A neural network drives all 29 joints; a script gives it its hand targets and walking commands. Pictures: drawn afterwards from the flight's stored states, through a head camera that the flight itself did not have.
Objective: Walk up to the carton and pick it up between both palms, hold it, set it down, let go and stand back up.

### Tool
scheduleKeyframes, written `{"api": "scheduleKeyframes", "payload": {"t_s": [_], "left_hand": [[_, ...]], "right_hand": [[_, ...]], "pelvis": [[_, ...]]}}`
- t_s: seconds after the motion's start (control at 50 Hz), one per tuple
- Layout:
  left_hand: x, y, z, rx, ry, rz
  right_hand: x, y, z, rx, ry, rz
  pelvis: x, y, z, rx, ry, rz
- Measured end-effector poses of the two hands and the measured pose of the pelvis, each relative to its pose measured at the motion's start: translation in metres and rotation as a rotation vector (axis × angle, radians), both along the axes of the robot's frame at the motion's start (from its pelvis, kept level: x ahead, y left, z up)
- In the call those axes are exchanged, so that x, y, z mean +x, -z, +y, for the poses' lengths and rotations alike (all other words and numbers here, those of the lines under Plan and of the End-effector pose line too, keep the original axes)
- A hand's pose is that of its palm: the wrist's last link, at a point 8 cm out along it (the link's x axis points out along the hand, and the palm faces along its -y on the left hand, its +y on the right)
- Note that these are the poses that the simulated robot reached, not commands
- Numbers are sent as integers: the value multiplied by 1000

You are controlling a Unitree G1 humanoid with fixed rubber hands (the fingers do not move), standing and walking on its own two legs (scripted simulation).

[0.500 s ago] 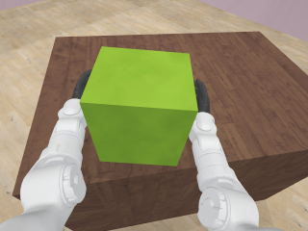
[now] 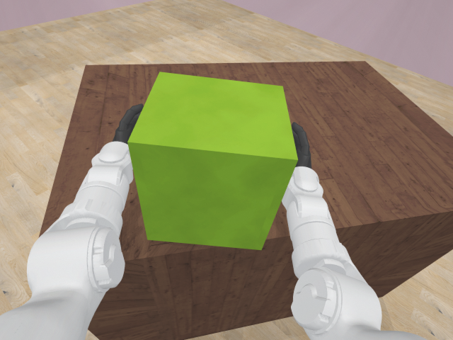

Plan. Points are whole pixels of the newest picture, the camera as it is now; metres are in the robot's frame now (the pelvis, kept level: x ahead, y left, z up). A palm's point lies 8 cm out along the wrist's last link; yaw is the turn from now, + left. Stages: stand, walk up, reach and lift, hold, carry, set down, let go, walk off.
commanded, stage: reach and lift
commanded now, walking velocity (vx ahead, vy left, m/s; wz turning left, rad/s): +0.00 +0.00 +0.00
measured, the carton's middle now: (213, 165) +0.42 +0.00 +0.10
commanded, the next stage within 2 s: none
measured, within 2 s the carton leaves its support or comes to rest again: leaves its support in 0.50 s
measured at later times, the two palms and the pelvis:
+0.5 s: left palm (130, 143) +0.46 +0.16 +0.12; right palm (296, 163) +0.41 -0.15 +0.11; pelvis +0.02 +0.00 +0.00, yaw +0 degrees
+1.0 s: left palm (122, 132) +0.44 +0.16 +0.16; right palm (298, 155) +0.41 -0.15 +0.13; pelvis +0.01 -0.03 +0.00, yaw +2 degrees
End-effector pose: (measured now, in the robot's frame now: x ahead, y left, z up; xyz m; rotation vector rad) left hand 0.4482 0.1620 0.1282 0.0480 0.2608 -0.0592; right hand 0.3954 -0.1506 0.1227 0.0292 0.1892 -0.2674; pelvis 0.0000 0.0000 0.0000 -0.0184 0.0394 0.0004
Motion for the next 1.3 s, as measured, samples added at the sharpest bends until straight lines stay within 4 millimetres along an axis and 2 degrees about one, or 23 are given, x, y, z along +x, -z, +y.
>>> {"api": "scheduleKeyframes", "payload": {"t_s": [0.18,0.46,0.52,0.62,0.78,0.84,0.96,1.06,1.16,1.3], "left_hand": [[3,0,7,2,-12,0],[15,12,-2,10,-17,-15],[17,5,-6,15,-18,-56],[19,-17,-11,18,-23,-153],[11,-49,-11,28,-34,-273],[7,-48,-8,37,-39,-276],[-2,-34,-3,40,-57,-256],[-5,-32,4,42,-83,-251],[-6,-38,9,45,-96,-247],[-6,-58,8,58,-101,-266]], "right_hand": [[4,4,7,15,0,6],[16,12,-1,-3,5,-6],[18,8,-4,-17,3,-44],[21,-7,-9,-43,-1,-135],[21,-27,-9,-74,-18,-243],[19,-25,-8,-80,-26,-245],[15,-13,-3,-105,-48,-221],[19,-13,3,-108,-72,-218],[23,-20,7,-110,-86,-215],[24,-36,7,-113,-89,-233]], "pelvis": [[-3,0,6,-3,-4,31],[13,0,4,-10,-6,79],[18,0,1,-11,-4,87],[22,-1,-6,-9,-5,68],[19,-4,-17,2,-18,0],[15,-5,-20,4,-23,-15],[7,-5,-24,3,-27,21],[5,-4,-25,-2,-32,69],[6,-4,-24,-4,-39,81],[11,-4,-20,-6,-39,52]]}}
